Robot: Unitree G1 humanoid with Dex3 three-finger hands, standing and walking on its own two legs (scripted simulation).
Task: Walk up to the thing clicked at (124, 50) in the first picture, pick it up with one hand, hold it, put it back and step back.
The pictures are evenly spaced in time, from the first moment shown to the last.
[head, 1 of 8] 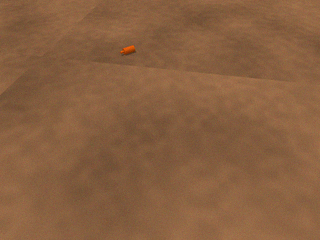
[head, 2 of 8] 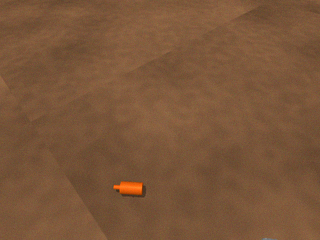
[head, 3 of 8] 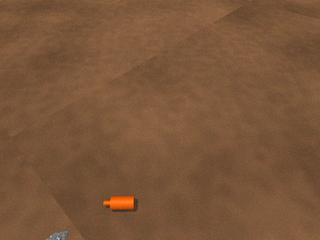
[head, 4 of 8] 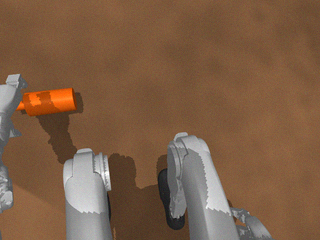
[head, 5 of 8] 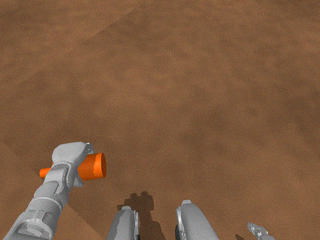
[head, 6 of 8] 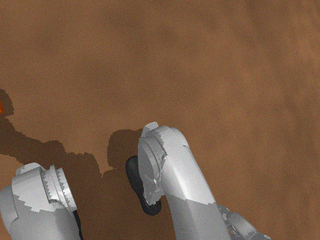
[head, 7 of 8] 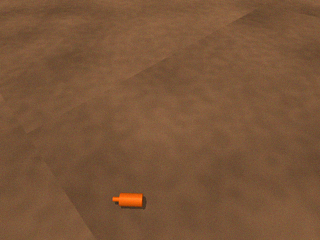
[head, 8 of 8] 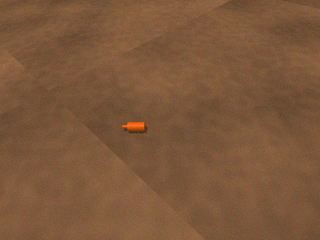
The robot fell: no
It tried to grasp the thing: yes
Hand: left
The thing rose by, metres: 0.66
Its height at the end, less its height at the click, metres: +0.00
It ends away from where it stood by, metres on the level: 0.01
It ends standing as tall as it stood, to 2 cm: yes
